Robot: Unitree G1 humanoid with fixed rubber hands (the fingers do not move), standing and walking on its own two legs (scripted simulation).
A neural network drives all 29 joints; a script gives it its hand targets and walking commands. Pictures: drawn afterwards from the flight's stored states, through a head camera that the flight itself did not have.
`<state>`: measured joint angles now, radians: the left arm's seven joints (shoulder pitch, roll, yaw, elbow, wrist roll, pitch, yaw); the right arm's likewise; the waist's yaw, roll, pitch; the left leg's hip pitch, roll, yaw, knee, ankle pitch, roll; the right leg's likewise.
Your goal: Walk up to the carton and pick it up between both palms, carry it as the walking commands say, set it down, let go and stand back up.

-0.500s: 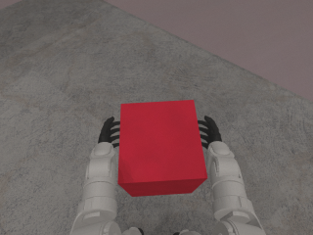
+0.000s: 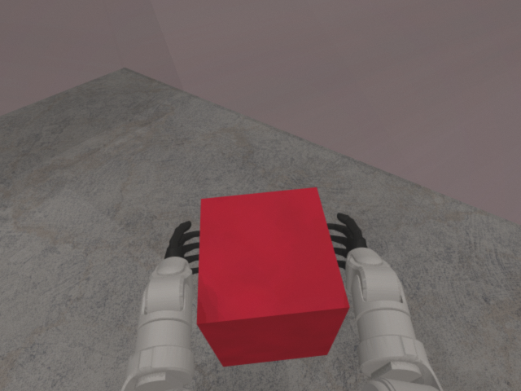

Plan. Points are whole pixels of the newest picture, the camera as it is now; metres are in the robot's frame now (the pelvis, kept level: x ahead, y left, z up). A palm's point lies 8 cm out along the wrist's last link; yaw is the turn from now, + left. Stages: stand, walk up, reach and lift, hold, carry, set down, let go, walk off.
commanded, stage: reach and lift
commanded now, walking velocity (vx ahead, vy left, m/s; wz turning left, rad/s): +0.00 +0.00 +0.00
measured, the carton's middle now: (267, 281) +0.32 -0.01 -0.04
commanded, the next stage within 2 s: hold in 1.10 s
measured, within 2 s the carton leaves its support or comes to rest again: neither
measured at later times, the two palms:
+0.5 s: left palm (170, 264) +0.30 +0.15 +0.05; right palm (354, 252) +0.30 -0.14 +0.06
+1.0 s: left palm (171, 266) +0.30 +0.15 +0.05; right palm (356, 255) +0.30 -0.15 +0.06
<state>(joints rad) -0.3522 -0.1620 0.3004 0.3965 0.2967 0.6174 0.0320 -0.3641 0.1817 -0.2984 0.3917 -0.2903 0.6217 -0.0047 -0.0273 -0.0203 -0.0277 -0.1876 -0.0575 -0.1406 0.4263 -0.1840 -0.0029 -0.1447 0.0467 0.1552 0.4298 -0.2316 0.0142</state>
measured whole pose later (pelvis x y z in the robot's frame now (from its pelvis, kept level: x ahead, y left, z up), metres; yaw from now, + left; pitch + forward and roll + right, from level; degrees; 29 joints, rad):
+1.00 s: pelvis +0.01 +0.00 +0.00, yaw +0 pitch -7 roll +0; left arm -0.30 -0.16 0.24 0.27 0.31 0.76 0.02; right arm -0.31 0.16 -0.22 0.29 -0.28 0.75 0.00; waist -0.01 -0.01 0.00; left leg -0.06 -0.05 -0.14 0.36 -0.17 -0.01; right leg -0.02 0.04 0.14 0.36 -0.21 0.01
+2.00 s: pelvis +0.00 -0.08 -0.02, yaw -7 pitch +5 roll +0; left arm -0.05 -0.13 0.06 -0.40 0.05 1.14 0.15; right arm -0.06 0.13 -0.03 -0.41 -0.04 1.16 -0.15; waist -0.02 0.03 -0.16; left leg -0.44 0.14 0.06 0.70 -0.37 -0.07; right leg -0.43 0.06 -0.09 0.65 -0.31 -0.09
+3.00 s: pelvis -0.08 -0.26 -0.01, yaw -8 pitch +4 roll -1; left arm 0.04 -0.13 0.03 -0.47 0.05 1.18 0.16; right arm 0.06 0.13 -0.01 -0.48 -0.03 1.17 -0.15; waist 0.00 -0.01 -0.15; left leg -0.35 0.12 0.17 0.59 -0.30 -0.01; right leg -0.53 -0.03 -0.08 0.94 -0.40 0.02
